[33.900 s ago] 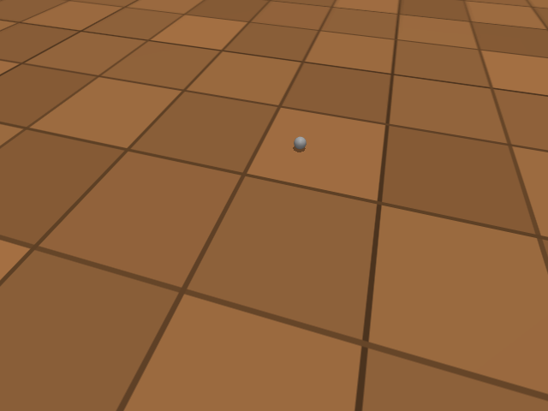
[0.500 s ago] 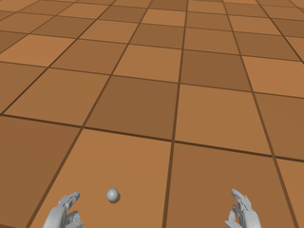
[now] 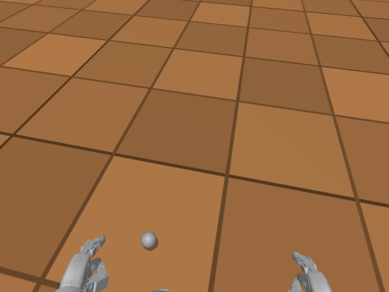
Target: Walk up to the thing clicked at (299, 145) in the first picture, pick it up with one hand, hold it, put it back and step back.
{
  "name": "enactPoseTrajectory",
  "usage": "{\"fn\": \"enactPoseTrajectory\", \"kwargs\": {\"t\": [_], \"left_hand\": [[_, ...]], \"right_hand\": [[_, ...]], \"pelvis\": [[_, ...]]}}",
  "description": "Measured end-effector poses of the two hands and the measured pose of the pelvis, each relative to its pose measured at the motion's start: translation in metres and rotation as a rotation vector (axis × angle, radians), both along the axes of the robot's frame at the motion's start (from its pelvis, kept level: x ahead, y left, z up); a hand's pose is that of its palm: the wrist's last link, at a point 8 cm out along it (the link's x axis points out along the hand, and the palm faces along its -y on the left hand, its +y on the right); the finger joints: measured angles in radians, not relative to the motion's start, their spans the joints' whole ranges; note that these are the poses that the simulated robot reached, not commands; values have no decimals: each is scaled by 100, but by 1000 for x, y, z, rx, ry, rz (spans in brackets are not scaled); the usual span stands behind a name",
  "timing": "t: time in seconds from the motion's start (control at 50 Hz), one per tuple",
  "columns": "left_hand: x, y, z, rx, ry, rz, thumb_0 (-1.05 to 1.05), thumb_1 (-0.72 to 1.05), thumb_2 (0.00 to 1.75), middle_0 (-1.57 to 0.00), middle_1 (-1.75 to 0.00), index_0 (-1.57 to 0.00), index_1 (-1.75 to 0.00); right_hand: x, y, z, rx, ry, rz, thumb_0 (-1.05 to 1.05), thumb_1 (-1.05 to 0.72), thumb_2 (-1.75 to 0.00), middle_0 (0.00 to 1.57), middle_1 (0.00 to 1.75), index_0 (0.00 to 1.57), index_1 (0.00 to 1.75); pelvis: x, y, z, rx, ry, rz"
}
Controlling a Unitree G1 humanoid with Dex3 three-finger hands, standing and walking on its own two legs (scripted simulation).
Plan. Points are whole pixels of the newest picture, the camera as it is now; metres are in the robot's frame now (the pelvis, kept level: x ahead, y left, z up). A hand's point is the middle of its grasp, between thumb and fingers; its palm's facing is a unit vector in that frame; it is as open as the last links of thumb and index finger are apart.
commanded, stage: stand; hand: left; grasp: from above
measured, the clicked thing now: (148, 239) +0.46 +0.23 -0.69
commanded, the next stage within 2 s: none
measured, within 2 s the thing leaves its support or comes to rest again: neither
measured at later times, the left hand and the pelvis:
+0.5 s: hand out of the picture +0.05 +0.24 -0.11, palm faces +0.04 -0.95 -0.32, open 7.4 cm; pelvis +0.01 +0.01 +0.05, yaw +0 degrees
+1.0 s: hand out of the picture +0.06 +0.25 -0.11, palm faces +0.02 -0.94 -0.33, open 7.4 cm; pelvis +0.00 +0.01 +0.06, yaw -1 degrees
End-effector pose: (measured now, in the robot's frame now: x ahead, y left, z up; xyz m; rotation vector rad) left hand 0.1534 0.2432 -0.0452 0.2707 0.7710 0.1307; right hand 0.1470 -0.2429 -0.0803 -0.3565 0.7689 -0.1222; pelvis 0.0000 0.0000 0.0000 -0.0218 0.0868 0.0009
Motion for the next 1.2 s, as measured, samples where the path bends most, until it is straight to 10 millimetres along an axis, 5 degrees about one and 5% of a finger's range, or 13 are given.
{"fn": "enactPoseTrajectory", "kwargs": {"t": [0.2, 0.48, 1.2], "left_hand": [[-48, 37, -29, 33, 233, 91, 1, 90, 90, -20, -30, -20, -30], [-113, 45, -31, 12, 474, 174, 1, 90, 90, -20, -30, -20, -30], [-97, 44, -23, 29, 484, 145, 0, 90, 90, -20, -30, -20, -30]], "right_hand": [[-40, -23, 2, 19, 258, -79, 1, -90, -90, 20, 30, 20, 30], [-79, -13, 3, 52, 416, -158, 1, -90, -90, 20, 30, 20, 30], [-89, -35, 8, 42, 458, -190, 0, -90, -90, 20, 30, 20, 30]], "pelvis": [[2, 5, 27, 18, -88, -3], [6, 14, 51, 21, -149, -5], [4, 6, 58, 22, -149, -14]]}}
